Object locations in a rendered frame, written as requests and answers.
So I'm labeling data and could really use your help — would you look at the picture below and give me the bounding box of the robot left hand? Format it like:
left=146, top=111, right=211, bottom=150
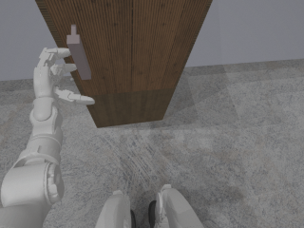
left=33, top=47, right=95, bottom=107

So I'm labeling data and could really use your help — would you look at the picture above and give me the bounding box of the handle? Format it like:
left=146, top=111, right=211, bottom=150
left=66, top=24, right=91, bottom=80

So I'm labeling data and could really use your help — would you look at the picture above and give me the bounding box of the left robot upper arm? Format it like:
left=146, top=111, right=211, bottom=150
left=0, top=161, right=65, bottom=228

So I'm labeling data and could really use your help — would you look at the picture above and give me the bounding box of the left robot forearm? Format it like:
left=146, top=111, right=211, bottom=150
left=0, top=97, right=64, bottom=207

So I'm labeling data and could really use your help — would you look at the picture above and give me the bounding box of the robot left shin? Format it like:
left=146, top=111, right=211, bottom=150
left=113, top=190, right=132, bottom=228

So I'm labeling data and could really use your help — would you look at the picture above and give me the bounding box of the robot left thigh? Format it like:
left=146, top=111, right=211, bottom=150
left=94, top=194, right=131, bottom=228

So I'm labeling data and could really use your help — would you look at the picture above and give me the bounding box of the cupboard door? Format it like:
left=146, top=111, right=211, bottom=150
left=43, top=0, right=209, bottom=96

